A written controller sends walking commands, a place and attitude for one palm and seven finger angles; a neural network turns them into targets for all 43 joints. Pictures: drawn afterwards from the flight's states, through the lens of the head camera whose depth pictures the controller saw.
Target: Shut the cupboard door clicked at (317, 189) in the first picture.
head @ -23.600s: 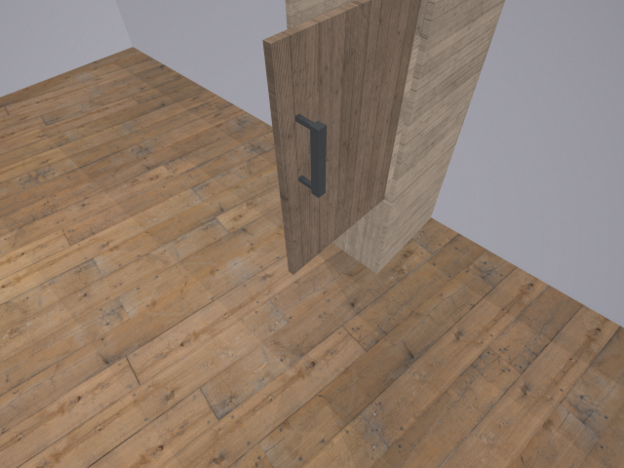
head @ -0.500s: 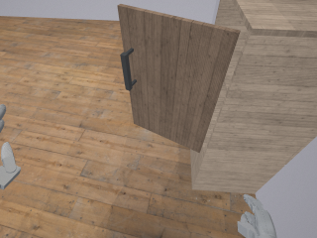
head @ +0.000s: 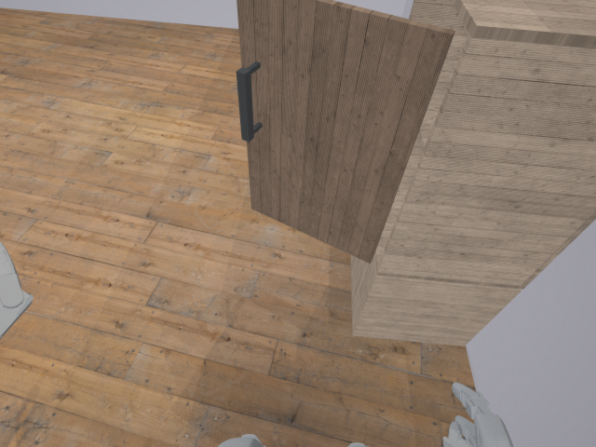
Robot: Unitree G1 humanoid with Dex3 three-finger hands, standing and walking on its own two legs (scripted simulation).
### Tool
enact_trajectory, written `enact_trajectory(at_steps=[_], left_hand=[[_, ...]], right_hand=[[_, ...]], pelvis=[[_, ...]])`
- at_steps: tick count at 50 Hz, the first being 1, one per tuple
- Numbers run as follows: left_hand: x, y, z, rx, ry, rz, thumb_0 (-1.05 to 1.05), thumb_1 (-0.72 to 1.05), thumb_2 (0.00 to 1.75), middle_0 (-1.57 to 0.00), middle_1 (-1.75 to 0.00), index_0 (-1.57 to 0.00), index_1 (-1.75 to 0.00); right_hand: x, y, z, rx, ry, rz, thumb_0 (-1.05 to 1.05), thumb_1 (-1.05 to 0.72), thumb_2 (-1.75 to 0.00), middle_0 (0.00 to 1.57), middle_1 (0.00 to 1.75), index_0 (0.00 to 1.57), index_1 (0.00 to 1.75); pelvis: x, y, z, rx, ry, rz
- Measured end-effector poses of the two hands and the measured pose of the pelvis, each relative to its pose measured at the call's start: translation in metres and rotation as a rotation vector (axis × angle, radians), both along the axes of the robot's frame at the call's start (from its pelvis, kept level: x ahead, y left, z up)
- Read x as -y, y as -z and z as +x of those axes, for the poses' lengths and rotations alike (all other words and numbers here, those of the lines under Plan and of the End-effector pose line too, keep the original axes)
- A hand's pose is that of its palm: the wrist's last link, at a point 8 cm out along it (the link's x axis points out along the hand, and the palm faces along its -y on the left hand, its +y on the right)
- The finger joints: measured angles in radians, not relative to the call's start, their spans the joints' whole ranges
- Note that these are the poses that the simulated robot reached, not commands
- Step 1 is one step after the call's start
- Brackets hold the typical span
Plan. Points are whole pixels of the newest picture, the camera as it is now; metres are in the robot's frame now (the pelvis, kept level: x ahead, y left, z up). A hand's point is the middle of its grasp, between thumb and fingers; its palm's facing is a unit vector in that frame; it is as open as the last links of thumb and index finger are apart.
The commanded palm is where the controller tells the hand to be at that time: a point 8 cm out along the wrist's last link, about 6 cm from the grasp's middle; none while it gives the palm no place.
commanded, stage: step back with the hand held close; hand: left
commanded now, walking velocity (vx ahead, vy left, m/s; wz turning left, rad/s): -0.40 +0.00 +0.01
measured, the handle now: (251, 102) +0.75 +0.14 +0.06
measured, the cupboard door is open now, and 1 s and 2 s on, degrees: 65 65 65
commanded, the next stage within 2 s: stop stepping back and stand still in 0.72 s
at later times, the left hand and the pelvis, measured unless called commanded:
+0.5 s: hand out of the picture +0.13 +0.27 +0.19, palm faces +0.46 -0.77 -0.44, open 7.4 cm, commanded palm +0.06 +0.31 +0.20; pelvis -0.06 +0.00 +0.01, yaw +3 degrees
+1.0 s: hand out of the picture +0.04 +0.25 +0.19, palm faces +0.34 -0.80 -0.49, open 7.4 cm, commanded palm +0.00 +0.29 +0.20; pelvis -0.16 +0.00 +0.01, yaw -4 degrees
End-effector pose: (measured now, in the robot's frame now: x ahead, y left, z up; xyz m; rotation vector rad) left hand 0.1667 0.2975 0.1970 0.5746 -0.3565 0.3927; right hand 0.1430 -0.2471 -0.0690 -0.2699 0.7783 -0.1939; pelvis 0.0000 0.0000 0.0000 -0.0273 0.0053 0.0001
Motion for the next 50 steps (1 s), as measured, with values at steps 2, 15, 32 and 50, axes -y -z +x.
enact_trajectory(at_steps=[2, 15, 32, 50], left_hand=[[-0.002, -0.001, -0.004, -0.003, 0.007, 0.029, 0.02, 0.89, 0.9, -0.21, -0.3, -0.21, -0.3], [0.01, 0.002, -0.048, -0.003, -0.025, -0.022, 0.02, 0.89, 0.9, -0.21, -0.3, -0.21, -0.3], [-0.028, -0.009, -0.101, -0.022, -0.068, -0.019, 0.02, 0.89, 0.9, -0.21, -0.3, -0.21, -0.3], [0.01, -0.013, -0.167, -0.06, 0.107, 0.025, 0.01, 0.88, 0.9, -0.21, -0.3, -0.22, -0.3]], right_hand=[[0.002, 0.0, -0.005, 0.008, 0.008, -0.008, 0.01, -0.9, -0.89, 0.2, 0.3, 0.2, 0.3], [0.0, -0.004, -0.011, 0.039, -0.056, 0.01, 0.01, -0.9, -0.89, 0.2, 0.3, 0.2, 0.3], [-0.024, -0.02, -0.067, 0.02, -0.044, -0.001, 0.01, -0.9, -0.89, 0.2, 0.3, 0.2, 0.3], [0.015, -0.016, -0.19, 0.046, 0.118, -0.01, 0.01, -0.9, -0.89, 0.2, 0.3, 0.2, 0.3]], pelvis=[[0.0, 0.001, -0.004, 0.002, -0.011, -0.008], [0.015, -0.002, -0.035, -0.01, -0.029, -0.018], [-0.004, -0.017, -0.078, -0.063, -0.034, -0.061], [0.003, -0.011, -0.156, -0.009, 0.067, -0.014]])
